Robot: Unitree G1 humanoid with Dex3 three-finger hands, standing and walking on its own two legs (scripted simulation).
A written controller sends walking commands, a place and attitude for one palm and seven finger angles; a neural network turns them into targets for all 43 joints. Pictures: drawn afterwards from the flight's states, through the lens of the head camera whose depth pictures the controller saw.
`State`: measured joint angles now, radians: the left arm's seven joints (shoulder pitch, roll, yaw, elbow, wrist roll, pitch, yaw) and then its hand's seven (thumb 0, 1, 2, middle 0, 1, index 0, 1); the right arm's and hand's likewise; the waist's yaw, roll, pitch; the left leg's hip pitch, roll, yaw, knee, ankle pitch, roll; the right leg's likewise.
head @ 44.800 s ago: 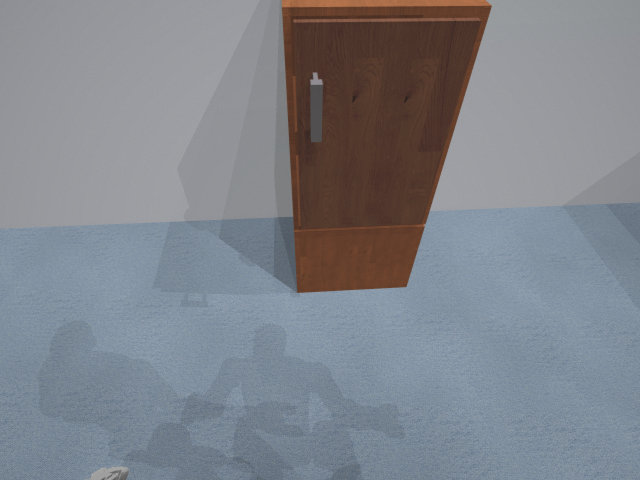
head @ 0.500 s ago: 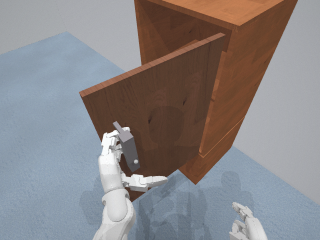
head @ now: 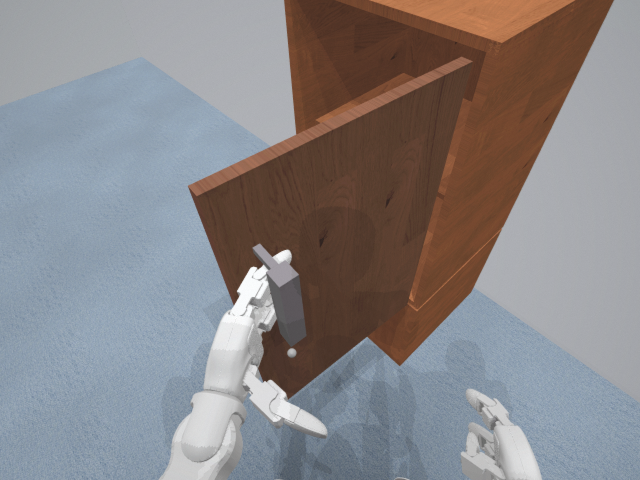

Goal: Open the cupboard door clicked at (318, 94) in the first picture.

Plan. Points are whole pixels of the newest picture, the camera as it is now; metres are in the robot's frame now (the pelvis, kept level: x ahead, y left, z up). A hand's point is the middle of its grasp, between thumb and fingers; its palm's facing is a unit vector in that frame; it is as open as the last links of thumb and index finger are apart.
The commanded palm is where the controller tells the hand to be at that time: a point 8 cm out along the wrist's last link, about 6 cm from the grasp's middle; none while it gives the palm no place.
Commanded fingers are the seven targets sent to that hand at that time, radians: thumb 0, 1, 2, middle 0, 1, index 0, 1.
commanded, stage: slide the hand sideways off the handle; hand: left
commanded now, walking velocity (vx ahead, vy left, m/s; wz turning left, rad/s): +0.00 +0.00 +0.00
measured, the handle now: (278, 295) +0.32 +0.08 +0.08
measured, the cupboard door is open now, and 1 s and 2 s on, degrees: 86 86 86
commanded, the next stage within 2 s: draw the hand back to the body in 0.98 s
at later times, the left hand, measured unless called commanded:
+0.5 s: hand (259, 380) +0.21 +0.08 +0.08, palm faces -0.06 -1.00 -0.02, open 16.2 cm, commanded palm +0.18 +0.15 +0.08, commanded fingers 0.00 -0.50 0.30 -0.15 -0.30 -0.15 -0.30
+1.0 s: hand (199, 411) +0.18 +0.14 +0.08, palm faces -0.03 -1.00 -0.03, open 16.3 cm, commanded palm +0.15 +0.20 +0.08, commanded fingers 0.00 -0.50 0.30 -0.15 -0.30 -0.15 -0.30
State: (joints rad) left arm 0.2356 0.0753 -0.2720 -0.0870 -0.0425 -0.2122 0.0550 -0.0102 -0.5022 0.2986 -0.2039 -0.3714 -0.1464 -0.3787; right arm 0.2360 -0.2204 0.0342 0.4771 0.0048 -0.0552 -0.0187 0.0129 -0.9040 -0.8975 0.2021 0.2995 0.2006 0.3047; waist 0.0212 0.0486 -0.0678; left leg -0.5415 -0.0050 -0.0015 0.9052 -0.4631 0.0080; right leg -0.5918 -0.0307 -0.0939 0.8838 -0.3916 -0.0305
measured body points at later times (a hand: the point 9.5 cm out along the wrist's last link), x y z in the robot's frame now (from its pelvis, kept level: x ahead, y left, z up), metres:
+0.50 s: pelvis +0.01 +0.00 -0.01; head +0.04 -0.02 +0.44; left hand +0.21 +0.14 +0.08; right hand +0.19 -0.22 -0.08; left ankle +0.00 +0.11 -0.69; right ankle +0.04 -0.10 -0.69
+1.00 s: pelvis +0.01 +0.00 -0.02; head +0.04 -0.01 +0.43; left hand +0.18 +0.19 +0.08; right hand +0.20 -0.23 -0.08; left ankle +0.00 +0.11 -0.69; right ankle +0.04 -0.10 -0.69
